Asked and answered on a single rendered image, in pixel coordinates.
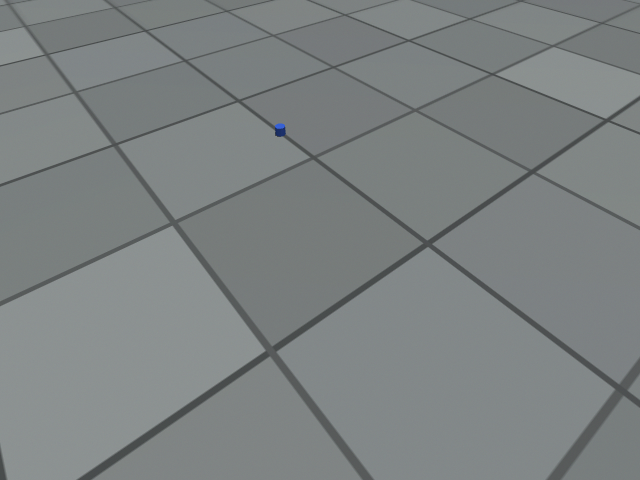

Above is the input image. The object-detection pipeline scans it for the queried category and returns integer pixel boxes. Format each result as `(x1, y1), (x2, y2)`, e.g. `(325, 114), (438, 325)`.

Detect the tin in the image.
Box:
(275, 123), (286, 137)

